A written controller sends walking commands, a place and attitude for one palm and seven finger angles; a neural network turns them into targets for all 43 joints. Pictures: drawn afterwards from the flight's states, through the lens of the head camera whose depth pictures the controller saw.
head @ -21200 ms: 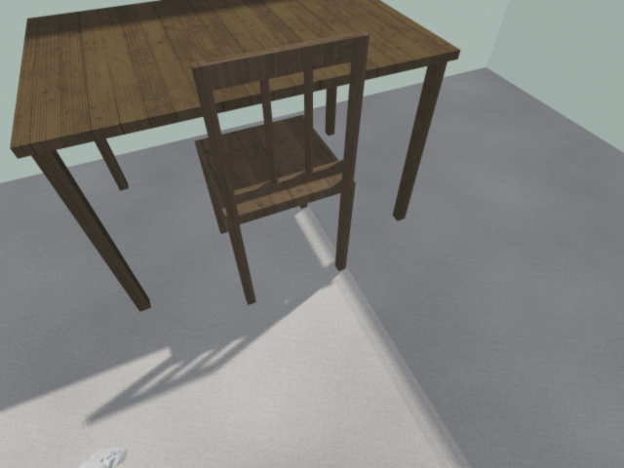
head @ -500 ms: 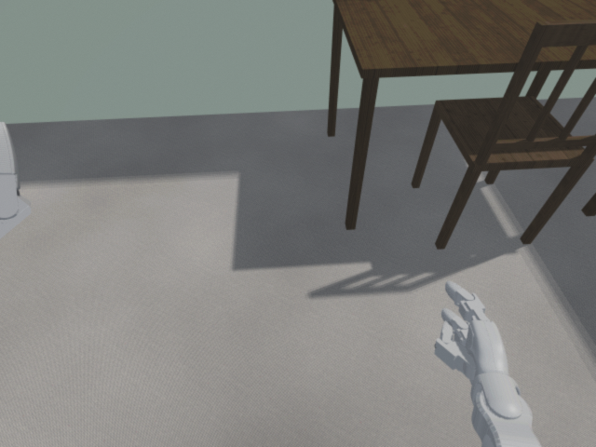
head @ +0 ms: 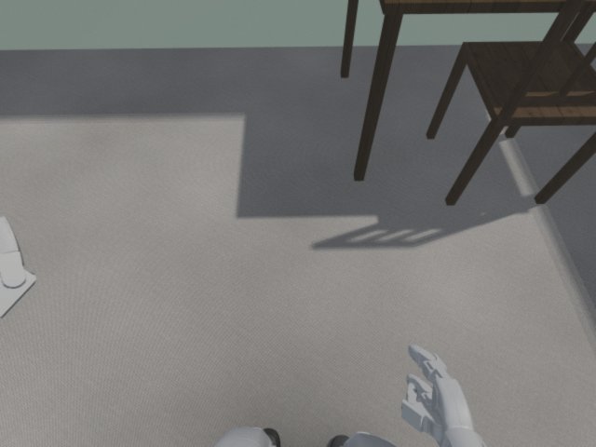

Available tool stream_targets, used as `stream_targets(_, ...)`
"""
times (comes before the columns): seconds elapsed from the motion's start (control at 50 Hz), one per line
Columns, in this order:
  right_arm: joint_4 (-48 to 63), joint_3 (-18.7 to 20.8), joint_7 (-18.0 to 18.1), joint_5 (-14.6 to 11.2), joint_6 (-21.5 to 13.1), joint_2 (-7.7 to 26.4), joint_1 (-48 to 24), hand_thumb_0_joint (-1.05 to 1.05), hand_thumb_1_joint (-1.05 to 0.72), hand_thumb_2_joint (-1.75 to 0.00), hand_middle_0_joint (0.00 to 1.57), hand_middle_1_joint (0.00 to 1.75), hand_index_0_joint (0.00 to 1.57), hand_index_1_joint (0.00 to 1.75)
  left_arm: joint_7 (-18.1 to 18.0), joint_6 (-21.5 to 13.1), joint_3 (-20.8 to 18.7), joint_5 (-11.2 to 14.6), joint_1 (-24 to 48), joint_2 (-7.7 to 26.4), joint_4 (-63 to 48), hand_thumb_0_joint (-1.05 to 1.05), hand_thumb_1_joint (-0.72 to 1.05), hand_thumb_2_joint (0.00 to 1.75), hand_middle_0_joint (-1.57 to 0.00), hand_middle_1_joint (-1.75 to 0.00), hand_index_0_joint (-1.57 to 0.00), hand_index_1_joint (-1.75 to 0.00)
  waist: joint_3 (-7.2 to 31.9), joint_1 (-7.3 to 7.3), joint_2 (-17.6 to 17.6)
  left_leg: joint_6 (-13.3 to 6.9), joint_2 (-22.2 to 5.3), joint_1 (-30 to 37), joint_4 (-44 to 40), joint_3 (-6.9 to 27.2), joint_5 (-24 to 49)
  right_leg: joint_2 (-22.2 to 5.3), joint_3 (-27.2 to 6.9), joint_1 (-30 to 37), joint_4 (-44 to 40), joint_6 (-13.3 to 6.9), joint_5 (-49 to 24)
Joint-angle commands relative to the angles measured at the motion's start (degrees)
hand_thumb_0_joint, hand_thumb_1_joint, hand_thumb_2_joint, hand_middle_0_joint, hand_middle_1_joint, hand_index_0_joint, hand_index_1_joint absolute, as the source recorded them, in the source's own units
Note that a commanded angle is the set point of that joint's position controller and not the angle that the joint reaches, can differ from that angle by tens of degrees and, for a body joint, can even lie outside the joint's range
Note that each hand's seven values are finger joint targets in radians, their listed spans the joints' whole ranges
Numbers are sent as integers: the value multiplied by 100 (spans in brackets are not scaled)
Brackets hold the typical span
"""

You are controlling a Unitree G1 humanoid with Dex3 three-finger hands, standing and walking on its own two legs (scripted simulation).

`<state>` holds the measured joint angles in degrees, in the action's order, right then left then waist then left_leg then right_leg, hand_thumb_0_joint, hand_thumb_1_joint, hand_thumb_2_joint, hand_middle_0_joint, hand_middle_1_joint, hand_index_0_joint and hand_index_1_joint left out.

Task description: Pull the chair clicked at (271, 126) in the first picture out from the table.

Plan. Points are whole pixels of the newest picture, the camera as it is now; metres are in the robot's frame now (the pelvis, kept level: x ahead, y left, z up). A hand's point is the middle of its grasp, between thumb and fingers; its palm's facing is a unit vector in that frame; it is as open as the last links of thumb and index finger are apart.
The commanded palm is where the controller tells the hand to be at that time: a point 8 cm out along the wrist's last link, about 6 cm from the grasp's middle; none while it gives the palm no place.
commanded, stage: step back with the hand held close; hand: left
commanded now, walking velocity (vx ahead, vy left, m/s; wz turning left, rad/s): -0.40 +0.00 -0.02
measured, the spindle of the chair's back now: out of the picture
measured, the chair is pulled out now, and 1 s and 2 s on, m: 0.00 0.00 0.00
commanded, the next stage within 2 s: stop stepping back and stand still in 0.70 s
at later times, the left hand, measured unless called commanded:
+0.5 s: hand out of the picture +0.10 +0.27 +0.18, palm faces +0.38 -0.83 -0.40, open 7.4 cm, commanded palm +0.03 +0.30 +0.18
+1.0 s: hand out of the picture -0.06 +0.27 +0.16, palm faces +0.33 -0.85 -0.42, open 7.4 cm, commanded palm -0.12 +0.32 +0.18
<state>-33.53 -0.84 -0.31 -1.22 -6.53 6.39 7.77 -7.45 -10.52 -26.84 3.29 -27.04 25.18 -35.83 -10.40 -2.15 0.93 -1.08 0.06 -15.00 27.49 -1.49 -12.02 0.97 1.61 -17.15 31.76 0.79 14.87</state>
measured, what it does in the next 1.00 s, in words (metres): walks backwards: left foot, then right foot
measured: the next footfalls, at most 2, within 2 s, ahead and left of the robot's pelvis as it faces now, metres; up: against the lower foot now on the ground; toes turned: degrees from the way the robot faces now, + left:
left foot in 0.36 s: -0.07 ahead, +0.14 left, +0.00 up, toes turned -1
right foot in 0.64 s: -0.09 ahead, -0.07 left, +0.00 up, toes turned -3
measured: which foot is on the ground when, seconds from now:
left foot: down 0.00-0.06, up 0.08-0.34, down 0.36-0.68, up 0.70-0.92, down 0.94-1.00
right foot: down 0.00-0.38, up 0.40-0.62, down 0.64-0.96, up 0.98-1.00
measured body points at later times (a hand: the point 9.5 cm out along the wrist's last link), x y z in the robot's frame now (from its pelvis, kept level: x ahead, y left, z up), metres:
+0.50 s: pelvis -0.11 +0.02 +0.00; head -0.06 +0.06 +0.45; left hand +0.07 +0.31 +0.20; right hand +0.06 -0.21 -0.07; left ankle -0.11 +0.14 -0.74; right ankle -0.06 -0.08 -0.70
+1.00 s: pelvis -0.26 +0.04 +0.00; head -0.25 +0.06 +0.45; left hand -0.08 +0.32 +0.18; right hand -0.12 -0.22 -0.08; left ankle -0.32 +0.14 -0.74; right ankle -0.15 -0.06 -0.72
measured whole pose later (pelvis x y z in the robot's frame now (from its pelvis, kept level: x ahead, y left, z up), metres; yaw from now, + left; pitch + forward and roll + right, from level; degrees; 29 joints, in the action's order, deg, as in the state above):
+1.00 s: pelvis -0.26 +0.04 +0.00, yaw -1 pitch +0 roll +0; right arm -33.0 1.6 3.6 -0.1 -4.8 12.8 15.3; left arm -7.3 -11.5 -21.0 1.9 -33.2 21.8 -33.2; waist -1.9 0.4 -3.1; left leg -2.1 1.5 -5.9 24.4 -1.5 -18.0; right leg 1.5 0.9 -26.1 33.4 0.3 13.3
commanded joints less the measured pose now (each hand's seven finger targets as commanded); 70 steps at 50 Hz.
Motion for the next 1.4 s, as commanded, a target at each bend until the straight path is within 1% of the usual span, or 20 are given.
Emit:
stream_targets(0.0,1091,399,129,-54,-204,1032,-358,0,-90,-90,20,30,20,30,156,-204,-439,-1,-1025,571,-1041,0,90,90,-20,-30,-20,-30,1501,-11,70,-174,-1128,-860,-152,671,1241,-340,-183,1742,-782,-94,-1516)
stream_targets(0.06,1008,366,143,-122,-107,769,-123,0,-90,-90,20,30,20,30,96,-262,-682,183,-1010,732,-1122,0,90,90,-20,-30,-20,-30,2003,-22,-1688,236,5,-961,2173,383,-1325,-2128,-2188,881,-1621,-1111,-2424)
stream_targets(0.1,987,364,200,-90,6,761,-128,0,-90,-90,20,30,20,30,-36,-275,-825,173,-1198,838,-1186,0,90,90,-20,-30,-20,-30,2342,-10,-1072,285,-27,-1179,3408,644,-1442,-2237,-1911,961,-1492,-1288,-2656)
stream_targets(0.16,966,225,370,56,131,706,-324,0,-90,-90,20,30,20,30,-325,-247,-824,57,-1064,801,-1196,0,90,90,-20,-30,-20,-30,2319,56,-296,377,-70,-1087,3054,519,-1257,-1791,-1338,1012,-1335,-1180,-3060)
stream_targets(0.3,823,366,534,101,82,930,115,0,-90,-90,20,30,20,30,-306,-409,-365,-16,-727,467,-1288,0,90,90,-20,-30,-20,-30,2157,249,-703,176,9,363,-312,144,78,-1189,-549,1041,-1153,-574,-2599)
stream_targets(0.36,1042,527,528,59,-48,1197,119,0,-90,-90,20,30,20,30,-111,-694,-338,-7,-370,597,-1665,0,90,90,-20,-30,-20,-30,1842,233,780,-315,-1311,907,-989,1292,2764,-90,76,-118,209,80,-744)
stream_targets(0.42,928,367,463,306,-392,956,-210,0,-90,-90,20,30,20,30,-30,-781,-448,3,-336,595,-1801,0,90,90,-20,-30,-20,-30,1538,117,1841,-703,-1673,469,-811,1274,4624,98,-305,-917,2188,-48,1122)
stream_targets(0.46,781,457,320,164,-486,1031,-59,0,-90,-90,20,30,20,30,57,-705,-176,64,-533,180,-1544,0,90,90,-20,-30,-20,-30,1433,98,1537,-456,-1255,661,-579,601,4309,165,-56,-688,1385,-83,649)
stream_targets(0.6,819,334,207,204,-516,989,-1,0,-90,-90,20,30,20,30,223,-613,-291,48,-552,522,-1341,0,90,90,-20,-30,-20,-30,1477,88,548,-86,-979,-328,-584,827,662,-67,64,1252,-1537,29,-1309)
stream_targets(0.68,639,500,228,123,-299,923,350,0,-90,-90,20,30,20,30,140,-606,-408,72,-356,515,-846,0,90,90,-20,-30,-20,-30,1993,32,-1417,231,254,-608,2833,664,-1386,-2184,-2300,146,-2472,-946,-1193)
stream_targets(0.74,741,286,302,237,-126,699,170,0,-90,-90,20,30,20,30,11,-436,-421,-5,-620,502,-782,0,90,90,-20,-30,-20,-30,2263,164,-862,354,156,-602,3316,423,-1087,-1695,-1066,319,-2173,-1007,-1031)
stream_targets(0.88,984,308,480,105,-58,1152,228,0,-90,-90,20,30,20,30,-210,-400,-104,-90,-779,477,-1011,0,90,90,-20,-30,-20,-30,2004,278,-584,-54,204,794,-730,-188,-969,-910,-736,461,-2012,-318,1538)
stream_targets(0.94,1191,479,421,107,-211,1381,270,0,-90,-90,20,30,20,30,-125,-621,-180,-110,-95,690,-1466,0,90,90,-20,-30,-20,-30,1342,276,1545,-785,-1257,462,-2172,1733,-1442,333,56,-200,1216,140,984)
stream_targets(0.98,959,472,305,125,-385,1084,50,0,-90,-90,20,30,20,30,-72,-642,-553,-191,43,1008,-1422,0,90,90,-20,-30,-20,-30,901,291,1925,-1216,-1691,-259,-2412,2424,-1520,283,-393,-1386,3975,88,848)
stream_targets(1.02,847,496,156,76,-464,1092,-82,0,-90,-90,20,30,20,30,-70,-710,-300,-185,-276,606,-1082,0,90,90,-20,-30,-20,-30,454,212,916,-1203,-1533,321,-1768,1720,-539,19,-366,-2284,4378,-48,382)
stream_targets(1.2,715,401,328,49,-209,1216,26,0,-90,-90,20,30,20,30,40,-465,100,-172,106,311,-145,0,90,90,-20,-30,-20,-30,825,242,890,-686,-1091,-616,-968,1089,-1819,153,615,662,-528,-131,647)
stream_targets(1.24,647,397,314,51,-197,1183,55,0,-90,-90,20,30,20,30,-5,-432,85,-192,335,418,-220,0,90,90,-20,-30,-20,-30,1129,253,192,-569,-773,-1132,134,772,-1339,-241,-86,1658,-1003,-332,524)
stream_targets(1.28,668,431,271,46,-158,1149,-33,0,-90,-90,20,30,20,30,-98,-398,-140,-211,408,798,-361,0,90,90,-20,-30,-20,-30,1451,192,-1237,-222,43,-2118,2544,159,-1232,-1915,-2822,2222,-1770,-1185,822)
stream_targets(1.3,762,427,255,15,-187,1119,-159,0,-90,-90,20,30,20,30,-136,-442,-77,-120,655,730,-797,0,90,90,-20,-30,-20,-30,1432,135,-1193,-81,39,-2260,3226,233,-1251,-2159,-2926,2130,-1822,-1423,391)
stream_targets(1.38,797,358,195,-3,-45,1126,-249,0,-90,-90,20,30,20,30,-201,-483,-323,-93,-267,879,-1267,0,90,90,-20,-30,-20,-30,1250,151,-263,35,-338,-1146,2460,427,-867,-1766,-1369,786,-1634,-1347,-714)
